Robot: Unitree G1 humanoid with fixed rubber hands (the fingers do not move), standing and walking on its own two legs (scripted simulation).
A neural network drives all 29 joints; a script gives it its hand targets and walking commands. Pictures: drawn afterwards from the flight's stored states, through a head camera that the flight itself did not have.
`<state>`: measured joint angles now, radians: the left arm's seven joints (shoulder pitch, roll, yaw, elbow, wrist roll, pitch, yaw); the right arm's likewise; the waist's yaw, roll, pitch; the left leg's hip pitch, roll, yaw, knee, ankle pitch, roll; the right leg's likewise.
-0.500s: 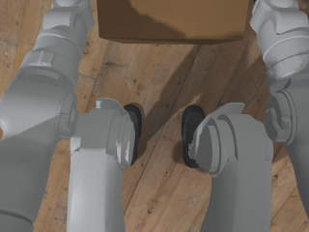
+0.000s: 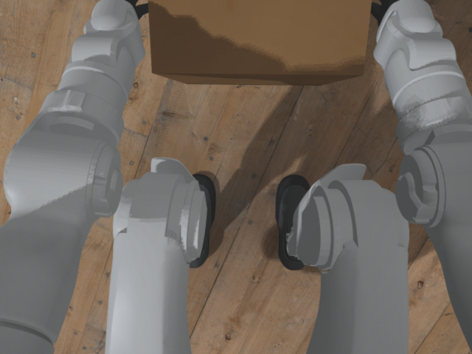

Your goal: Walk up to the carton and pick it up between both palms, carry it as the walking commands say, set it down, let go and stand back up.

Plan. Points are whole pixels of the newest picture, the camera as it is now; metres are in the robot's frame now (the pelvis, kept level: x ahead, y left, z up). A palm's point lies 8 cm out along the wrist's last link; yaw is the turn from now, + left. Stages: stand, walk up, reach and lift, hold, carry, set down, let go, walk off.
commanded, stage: set down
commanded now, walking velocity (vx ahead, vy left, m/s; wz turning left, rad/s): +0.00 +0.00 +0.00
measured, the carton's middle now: (255, 24) +0.52 -0.01 -0.23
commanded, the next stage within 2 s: none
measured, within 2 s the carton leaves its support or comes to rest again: neither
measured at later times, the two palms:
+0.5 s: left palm (120, 11) +0.52 +0.17 -0.17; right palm (395, 9) +0.52 -0.19 -0.17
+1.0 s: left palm (96, 20) +0.51 +0.21 -0.17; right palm (416, 13) +0.52 -0.22 -0.18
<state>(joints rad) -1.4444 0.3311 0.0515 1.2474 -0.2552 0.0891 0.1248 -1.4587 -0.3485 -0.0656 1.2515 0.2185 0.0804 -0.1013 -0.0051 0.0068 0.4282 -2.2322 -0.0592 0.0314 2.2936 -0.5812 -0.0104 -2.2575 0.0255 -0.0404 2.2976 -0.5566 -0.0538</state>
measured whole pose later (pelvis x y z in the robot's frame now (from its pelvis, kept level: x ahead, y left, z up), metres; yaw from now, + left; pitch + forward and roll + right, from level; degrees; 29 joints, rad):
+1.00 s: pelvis +0.00 +0.00 +0.01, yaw +0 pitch +28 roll +1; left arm -1.33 0.38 0.09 1.03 -0.28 0.06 0.11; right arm -1.37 -0.47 -0.09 1.09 0.23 0.06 -0.05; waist 0.02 0.02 0.52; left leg -2.19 -0.05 0.04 2.28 -0.58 0.00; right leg -2.22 0.03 -0.03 2.28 -0.56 -0.04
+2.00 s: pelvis -0.01 +0.00 +0.20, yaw -1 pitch +28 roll +2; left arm -1.17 0.42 0.22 0.41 -0.25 0.46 0.09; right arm -1.25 -0.55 -0.16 0.51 0.25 0.45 -0.02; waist 0.02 -0.01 0.52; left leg -1.65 -0.05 0.01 1.61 -0.45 -0.01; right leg -1.67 0.05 0.01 1.62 -0.43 -0.03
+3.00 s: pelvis +0.07 +0.01 +0.39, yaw -1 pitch +16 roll +0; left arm -0.18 0.24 0.10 0.40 -0.04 0.17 -0.04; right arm -0.23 -0.21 -0.12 0.44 0.00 0.18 0.01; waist 0.02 0.02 0.13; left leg -0.79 -0.04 -0.03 0.84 -0.32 0.01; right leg -0.80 0.05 0.02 0.83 -0.31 -0.02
